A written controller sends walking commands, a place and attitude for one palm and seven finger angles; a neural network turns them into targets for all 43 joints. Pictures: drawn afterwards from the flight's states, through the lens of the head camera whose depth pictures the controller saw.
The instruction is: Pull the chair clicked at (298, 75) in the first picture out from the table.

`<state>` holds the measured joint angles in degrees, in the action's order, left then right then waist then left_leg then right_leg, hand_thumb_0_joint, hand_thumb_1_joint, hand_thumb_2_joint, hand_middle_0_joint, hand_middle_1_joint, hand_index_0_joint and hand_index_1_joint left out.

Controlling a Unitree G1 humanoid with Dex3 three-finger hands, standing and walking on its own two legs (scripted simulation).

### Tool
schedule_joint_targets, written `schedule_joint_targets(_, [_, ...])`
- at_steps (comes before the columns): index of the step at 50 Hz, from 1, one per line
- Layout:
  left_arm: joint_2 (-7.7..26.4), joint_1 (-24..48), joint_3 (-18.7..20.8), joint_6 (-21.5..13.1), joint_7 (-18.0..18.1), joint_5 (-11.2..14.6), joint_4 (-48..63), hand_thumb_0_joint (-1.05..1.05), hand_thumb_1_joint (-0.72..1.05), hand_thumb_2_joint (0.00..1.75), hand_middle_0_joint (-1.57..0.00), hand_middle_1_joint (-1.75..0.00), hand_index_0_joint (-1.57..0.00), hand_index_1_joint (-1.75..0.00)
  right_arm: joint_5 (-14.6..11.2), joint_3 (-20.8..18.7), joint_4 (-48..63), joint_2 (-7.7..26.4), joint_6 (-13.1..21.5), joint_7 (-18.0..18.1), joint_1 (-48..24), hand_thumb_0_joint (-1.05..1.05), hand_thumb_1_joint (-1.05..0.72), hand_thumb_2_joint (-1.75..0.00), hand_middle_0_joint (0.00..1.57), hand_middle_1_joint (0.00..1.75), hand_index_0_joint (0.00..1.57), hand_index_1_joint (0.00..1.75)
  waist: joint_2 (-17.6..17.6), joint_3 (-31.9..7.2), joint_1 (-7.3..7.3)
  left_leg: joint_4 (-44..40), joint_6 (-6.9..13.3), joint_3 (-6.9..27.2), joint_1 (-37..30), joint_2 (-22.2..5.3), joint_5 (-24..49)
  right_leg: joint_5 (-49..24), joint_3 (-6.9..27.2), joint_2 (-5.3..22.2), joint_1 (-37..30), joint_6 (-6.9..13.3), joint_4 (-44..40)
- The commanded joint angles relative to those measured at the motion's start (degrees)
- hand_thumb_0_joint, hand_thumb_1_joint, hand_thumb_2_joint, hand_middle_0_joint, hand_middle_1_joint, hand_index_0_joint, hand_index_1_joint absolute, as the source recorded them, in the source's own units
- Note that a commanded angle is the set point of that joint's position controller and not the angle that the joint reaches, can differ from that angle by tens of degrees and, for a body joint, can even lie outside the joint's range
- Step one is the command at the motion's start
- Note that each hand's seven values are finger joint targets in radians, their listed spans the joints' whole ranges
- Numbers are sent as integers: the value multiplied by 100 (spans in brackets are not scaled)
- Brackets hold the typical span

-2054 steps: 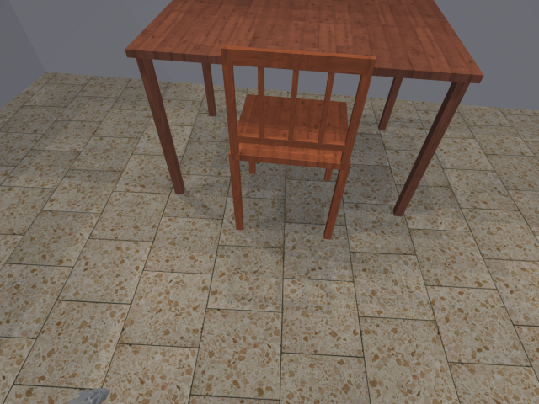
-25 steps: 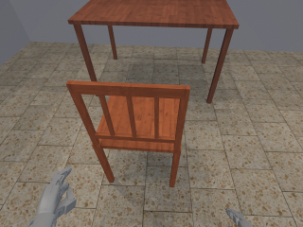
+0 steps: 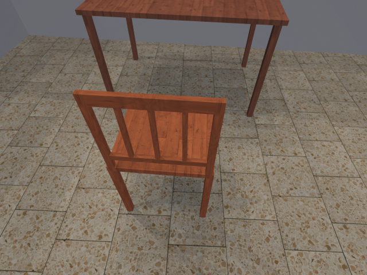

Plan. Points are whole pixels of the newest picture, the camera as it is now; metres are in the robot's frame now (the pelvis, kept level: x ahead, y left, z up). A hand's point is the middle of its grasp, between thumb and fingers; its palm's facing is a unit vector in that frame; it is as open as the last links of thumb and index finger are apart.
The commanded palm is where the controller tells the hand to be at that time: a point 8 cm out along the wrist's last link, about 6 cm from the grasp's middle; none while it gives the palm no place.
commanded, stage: let the arm hang, fingers relaxed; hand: left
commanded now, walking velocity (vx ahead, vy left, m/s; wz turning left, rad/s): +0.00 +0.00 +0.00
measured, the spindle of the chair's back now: (154, 135) +0.55 +0.13 -0.10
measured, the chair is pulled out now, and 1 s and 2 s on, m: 0.67 0.67 0.67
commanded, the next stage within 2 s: look to check the result in 0.46 s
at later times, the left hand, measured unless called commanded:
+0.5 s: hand out of the picture -0.01 +0.15 -0.18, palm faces +0.01 -0.99 -0.16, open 7.4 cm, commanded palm none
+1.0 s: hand out of the picture +0.00 +0.15 -0.18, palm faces +0.02 -0.98 -0.17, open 7.4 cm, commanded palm none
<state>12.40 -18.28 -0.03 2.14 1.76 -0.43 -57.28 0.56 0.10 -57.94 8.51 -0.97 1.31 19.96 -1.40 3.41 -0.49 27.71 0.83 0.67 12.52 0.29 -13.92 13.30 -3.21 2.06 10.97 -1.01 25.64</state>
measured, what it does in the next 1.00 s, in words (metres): stands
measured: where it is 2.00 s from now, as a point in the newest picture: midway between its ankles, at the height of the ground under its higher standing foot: outside the picture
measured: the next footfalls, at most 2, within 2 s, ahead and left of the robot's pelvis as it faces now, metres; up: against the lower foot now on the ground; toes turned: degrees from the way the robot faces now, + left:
none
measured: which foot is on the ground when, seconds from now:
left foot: down 0.00-1.00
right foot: down 0.00-1.00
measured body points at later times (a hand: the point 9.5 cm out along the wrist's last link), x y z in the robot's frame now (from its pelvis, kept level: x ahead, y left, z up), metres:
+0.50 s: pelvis -0.01 -0.01 +0.00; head +0.01 +0.00 +0.45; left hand -0.01 +0.20 -0.16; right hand -0.02 -0.22 -0.16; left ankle +0.01 +0.11 -0.74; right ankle +0.01 -0.13 -0.74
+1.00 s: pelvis -0.01 -0.01 +0.00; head +0.02 -0.01 +0.45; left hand +0.00 +0.20 -0.16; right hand -0.02 -0.22 -0.16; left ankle +0.01 +0.11 -0.74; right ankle +0.01 -0.13 -0.74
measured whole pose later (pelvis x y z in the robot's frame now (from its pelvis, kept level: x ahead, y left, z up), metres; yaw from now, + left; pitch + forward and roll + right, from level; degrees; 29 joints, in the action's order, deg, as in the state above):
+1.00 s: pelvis -0.01 -0.01 +0.00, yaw +0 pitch -1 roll +0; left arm 8.1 -17.3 -0.6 0.9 2.1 -0.4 -59.9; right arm 0.4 0.0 -60.9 6.3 -0.1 2.1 18.7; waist 0.1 3.5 -0.3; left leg 27.2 -0.1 1.0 13.0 -0.4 -13.1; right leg 13.1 -3.5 1.3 11.9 0.0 26.1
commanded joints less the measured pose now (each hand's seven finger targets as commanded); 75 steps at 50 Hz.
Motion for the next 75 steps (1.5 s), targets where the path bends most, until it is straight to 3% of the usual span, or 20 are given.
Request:
schedule_joint_targets(1, [364, -236, 21, -150, 23, 12, 191, 0, 90, 90, -20, -30, -20, -30, -6, -114, 155, 608, 134, 29, 349, 0, -90, -90, 20, 30, 20, 30, 432, 69, 53, -601, 247, 501, 220, -470, 235, 75, 483, 375, 85, 345, -559])
schedule_joint_targets(7, [299, -367, 0, -159, 46, 12, 39, 0, 90, 90, -20, -30, -20, -30, -4, -82, -11, 497, 153, 46, 404, 0, -90, -90, 20, 30, 20, 30, 121, 120, 49, -635, 240, 492, 201, -494, 288, 45, 516, 362, 181, 350, -501])
schedule_joint_targets(11, [233, -411, 1, -174, 53, 7, -27, 0, 90, 90, -20, -30, -20, -30, -17, -77, -61, 411, 158, 57, 412, 0, -90, -90, 20, 30, 20, 30, 208, 166, 56, -604, 232, 463, 194, -482, 348, 19, 489, 362, 212, 352, -521])
schedule_joint_targets(18, [124, -453, 13, -180, 61, -1, -102, 0, 90, 90, -20, -30, -20, -30, -1, -78, -113, 336, 162, 72, 424, 0, -90, -90, 20, 30, 20, 30, -84, 228, 46, -646, 215, 490, 271, -477, 202, 93, 526, 359, 259, 369, -524])
schedule_joint_targets(26, [74, -450, 21, -177, 57, -4, -98, 0, 90, 90, -20, -30, -20, -30, 0, -104, -99, 315, 141, 78, 444, 0, -90, -90, 20, 30, 20, 30, 18, 229, 47, -667, 218, 492, 304, -483, -69, 265, 506, 326, 305, 387, -580])
schedule_joint_targets(31, [74, -445, 25, -194, 57, 0, -97, 0, 90, 90, -20, -30, -20, -30, -6, -101, -113, 307, 155, 77, 448, 0, -90, -90, 20, 30, 20, 30, 246, 96, 60, -588, 208, 455, 213, -476, 198, 115, 497, 357, 242, 387, -556])
schedule_joint_targets(35, [70, -446, 31, -212, 62, 9, -90, 0, 90, 90, -20, -30, -20, -30, -13, -90, -149, 304, 184, 84, 450, 0, -90, -90, 20, 30, 20, 30, 160, -101, 57, -512, 201, 450, 72, -493, 618, -198, 500, 395, 135, 377, -472])
schedule_joint_targets(38, [71, -415, 25, -203, 67, 12, -90, 0, 90, 90, -20, -30, -20, -30, -14, -79, -174, 289, 183, 93, 455, 0, -90, -90, 20, 30, 20, 30, 40, 34, 49, -556, 208, 475, 130, -509, 651, -213, 482, 381, 154, 383, -474])
schedule_joint_targets(44, [61, -401, 22, -183, 64, 9, -105, 0, 90, 90, -20, -30, -20, -30, -7, -84, -176, 284, 156, 91, 425, 0, -90, -90, 20, 30, 20, 30, 63, 265, 53, -634, 207, 510, 252, -492, 269, 63, 493, 353, 273, 381, -532])
schedule_joint_targets(60, [64, -378, 32, -208, 59, 12, -98, 0, 90, 90, -20, -30, -20, -30, -17, -80, -175, 321, 179, 100, 413, 0, -90, -90, 20, 30, 20, 30, 119, 26, 53, -592, 210, 518, 118, -502, 541, -154, 474, 370, 124, 382, -499])
schedule_joint_targets(66, [55, -360, 29, -192, 59, 4, -113, 0, 90, 90, -20, -30, -20, -30, -18, -85, -176, 302, 155, 101, 387, 0, -90, -90, 20, 30, 20, 30, 90, 277, 53, -679, 220, 528, 234, -516, 291, 28, 443, 345, 249, 390, -554])
schedule_joint_targets(71, [61, -348, 37, -191, 55, 5, -109, 0, 90, 90, -20, -30, -20, -30, -12, -81, -174, 308, 150, 100, 404, 0, -90, -90, 20, 30, 20, 30, 85, 228, 54, -673, 212, 529, 259, -492, 229, 70, 453, 342, 201, 400, -546])
schedule_joint_targets(75, [64, -382, 47, -210, 54, 10, -99, 0, 90, 90, -20, -30, -20, -30, -15, -81, -179, 309, 174, 96, 423, 0, -90, -90, 20, 30, 20, 30, 149, -32, 60, -590, 209, 524, 153, -478, 448, -75, 467, 385, 71, 395, -506])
